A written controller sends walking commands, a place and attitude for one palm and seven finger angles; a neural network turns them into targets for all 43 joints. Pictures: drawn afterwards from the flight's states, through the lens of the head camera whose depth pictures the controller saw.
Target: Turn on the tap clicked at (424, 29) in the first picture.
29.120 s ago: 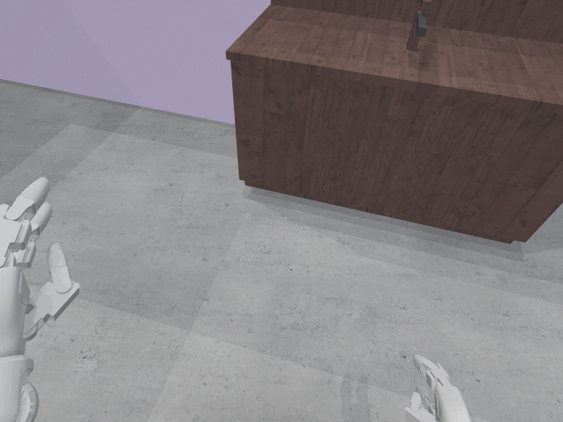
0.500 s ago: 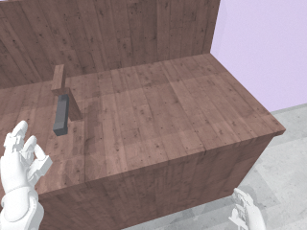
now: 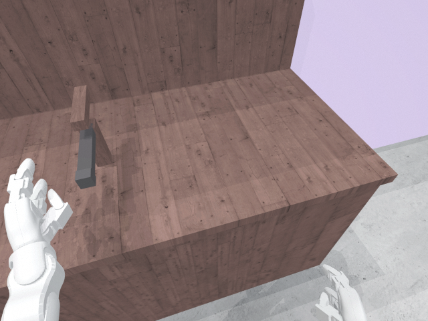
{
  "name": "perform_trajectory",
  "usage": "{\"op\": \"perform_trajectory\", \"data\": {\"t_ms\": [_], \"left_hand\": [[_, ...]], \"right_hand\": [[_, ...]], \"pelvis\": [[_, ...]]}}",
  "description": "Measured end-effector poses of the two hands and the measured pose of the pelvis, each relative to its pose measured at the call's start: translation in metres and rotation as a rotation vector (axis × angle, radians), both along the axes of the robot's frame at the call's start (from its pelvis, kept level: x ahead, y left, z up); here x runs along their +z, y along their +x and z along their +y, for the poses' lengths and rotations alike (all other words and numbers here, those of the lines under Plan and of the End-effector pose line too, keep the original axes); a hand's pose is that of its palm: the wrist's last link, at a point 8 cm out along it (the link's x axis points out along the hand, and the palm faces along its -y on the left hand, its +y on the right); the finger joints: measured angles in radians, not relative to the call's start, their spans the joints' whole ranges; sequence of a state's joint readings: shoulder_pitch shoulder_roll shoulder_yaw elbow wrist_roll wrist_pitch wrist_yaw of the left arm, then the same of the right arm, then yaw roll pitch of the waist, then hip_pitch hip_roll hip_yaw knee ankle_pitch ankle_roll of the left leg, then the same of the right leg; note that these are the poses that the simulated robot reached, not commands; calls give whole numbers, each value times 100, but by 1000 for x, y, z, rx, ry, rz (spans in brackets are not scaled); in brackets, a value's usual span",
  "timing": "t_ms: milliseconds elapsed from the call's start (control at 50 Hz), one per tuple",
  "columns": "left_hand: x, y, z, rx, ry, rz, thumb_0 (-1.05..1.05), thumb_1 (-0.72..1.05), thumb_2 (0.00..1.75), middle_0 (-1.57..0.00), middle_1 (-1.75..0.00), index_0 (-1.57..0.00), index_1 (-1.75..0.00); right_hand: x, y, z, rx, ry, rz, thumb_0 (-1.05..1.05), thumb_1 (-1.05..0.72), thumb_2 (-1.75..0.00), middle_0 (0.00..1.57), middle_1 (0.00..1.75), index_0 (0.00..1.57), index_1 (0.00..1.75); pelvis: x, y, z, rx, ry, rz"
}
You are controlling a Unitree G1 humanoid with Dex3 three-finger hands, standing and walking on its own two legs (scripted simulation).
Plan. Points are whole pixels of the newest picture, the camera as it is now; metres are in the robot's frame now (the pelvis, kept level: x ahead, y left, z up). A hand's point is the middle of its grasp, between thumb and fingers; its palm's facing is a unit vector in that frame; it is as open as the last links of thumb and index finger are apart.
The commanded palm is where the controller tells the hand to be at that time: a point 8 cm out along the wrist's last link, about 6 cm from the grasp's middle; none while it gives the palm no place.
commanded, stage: reach beside the lever's end, fingers flat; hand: left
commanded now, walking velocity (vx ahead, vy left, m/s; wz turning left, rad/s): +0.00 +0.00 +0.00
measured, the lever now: (85, 178) +0.34 +0.29 +0.09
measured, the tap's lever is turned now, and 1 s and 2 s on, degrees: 0 0 11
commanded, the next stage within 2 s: push the lever round in 0.88 s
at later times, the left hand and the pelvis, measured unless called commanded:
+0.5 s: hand (57, 200) +0.28 +0.32 +0.09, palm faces +0.62 -0.78 -0.09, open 7.8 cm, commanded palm +0.24 +0.35 +0.08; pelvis +0.00 +0.00 +0.00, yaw +0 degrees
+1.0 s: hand (65, 198) +0.29 +0.31 +0.08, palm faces +0.60 -0.80 -0.09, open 7.8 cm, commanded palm +0.24 +0.35 +0.08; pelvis +0.00 +0.00 +0.00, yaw -1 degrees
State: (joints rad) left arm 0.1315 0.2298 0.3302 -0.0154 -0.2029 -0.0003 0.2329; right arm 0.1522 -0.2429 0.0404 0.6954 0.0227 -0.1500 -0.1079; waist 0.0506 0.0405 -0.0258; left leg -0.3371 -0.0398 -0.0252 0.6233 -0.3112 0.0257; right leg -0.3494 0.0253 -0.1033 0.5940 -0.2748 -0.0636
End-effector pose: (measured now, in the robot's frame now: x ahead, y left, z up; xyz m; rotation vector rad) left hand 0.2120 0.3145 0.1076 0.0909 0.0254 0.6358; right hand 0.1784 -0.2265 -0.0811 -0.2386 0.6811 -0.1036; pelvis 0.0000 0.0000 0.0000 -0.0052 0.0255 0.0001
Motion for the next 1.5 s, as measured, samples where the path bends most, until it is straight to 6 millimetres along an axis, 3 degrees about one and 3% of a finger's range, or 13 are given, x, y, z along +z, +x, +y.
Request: {"op": "perform_trajectory", "data": {"t_ms": [580,820,1060,1320,1500], "left_hand": [[-17,22,38,32,-13,13,2,90,90,-16,-15,-15,-15],[-20,36,26,-23,-10,-3,2,90,90,-16,-15,-15,-15],[-21,26,26,19,-5,-11,2,89,90,-16,-15,-15,-15],[-21,47,8,-31,-18,-15,2,90,90,-16,-15,-15,-15],[-22,44,6,0,-11,1,2,90,90,-16,-15,-15,-15]], "right_hand": [[-14,-29,-21,-59,-38,92,1,-90,-90,20,30,20,30],[-16,-35,-20,-77,-29,101,1,-90,-90,20,30,20,30],[-15,-23,-12,-52,-17,87,1,-90,-90,20,30,20,30],[-12,-12,-10,-46,-15,69,1,-90,-90,20,30,20,30],[-13,-16,-15,-53,-13,87,1,-90,-90,20,30,20,30]], "pelvis": [[-4,-5,-3,-1,-6,42],[-5,-2,1,-9,-6,53],[-5,1,3,-4,-7,50],[-5,3,1,-4,-6,60],[-5,7,0,-7,-7,55]]}}
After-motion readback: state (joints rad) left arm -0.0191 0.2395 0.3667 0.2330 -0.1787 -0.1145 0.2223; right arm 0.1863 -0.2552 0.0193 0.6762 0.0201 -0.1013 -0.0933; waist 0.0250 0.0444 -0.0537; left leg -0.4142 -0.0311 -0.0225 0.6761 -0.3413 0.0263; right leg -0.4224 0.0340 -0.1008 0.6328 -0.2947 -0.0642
